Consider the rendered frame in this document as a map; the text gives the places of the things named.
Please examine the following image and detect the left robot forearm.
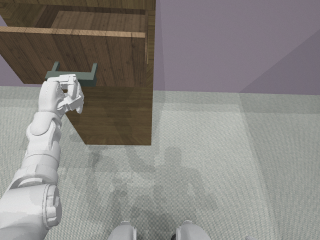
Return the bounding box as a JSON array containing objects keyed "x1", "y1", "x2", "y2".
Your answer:
[{"x1": 0, "y1": 111, "x2": 62, "y2": 205}]

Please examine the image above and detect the robot left thigh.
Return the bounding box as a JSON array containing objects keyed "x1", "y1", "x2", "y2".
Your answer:
[{"x1": 107, "y1": 225, "x2": 137, "y2": 240}]

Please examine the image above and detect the left robot hand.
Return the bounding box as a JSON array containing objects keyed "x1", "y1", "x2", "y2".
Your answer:
[{"x1": 38, "y1": 74, "x2": 84, "y2": 120}]

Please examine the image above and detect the robot thigh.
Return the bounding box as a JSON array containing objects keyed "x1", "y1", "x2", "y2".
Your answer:
[
  {"x1": 107, "y1": 225, "x2": 137, "y2": 240},
  {"x1": 175, "y1": 224, "x2": 211, "y2": 240}
]

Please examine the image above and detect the drawer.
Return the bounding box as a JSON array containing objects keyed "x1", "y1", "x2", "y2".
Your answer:
[{"x1": 0, "y1": 4, "x2": 149, "y2": 88}]

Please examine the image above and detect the cabinet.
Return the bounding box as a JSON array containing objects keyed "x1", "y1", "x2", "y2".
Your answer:
[{"x1": 0, "y1": 0, "x2": 156, "y2": 146}]

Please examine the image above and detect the robot right thigh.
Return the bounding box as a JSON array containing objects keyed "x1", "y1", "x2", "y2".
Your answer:
[{"x1": 175, "y1": 224, "x2": 211, "y2": 240}]

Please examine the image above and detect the handle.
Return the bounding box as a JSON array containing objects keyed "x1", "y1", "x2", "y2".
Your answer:
[{"x1": 45, "y1": 61, "x2": 98, "y2": 87}]

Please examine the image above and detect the robot left upper arm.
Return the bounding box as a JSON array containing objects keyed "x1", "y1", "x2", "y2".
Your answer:
[{"x1": 0, "y1": 183, "x2": 62, "y2": 240}]

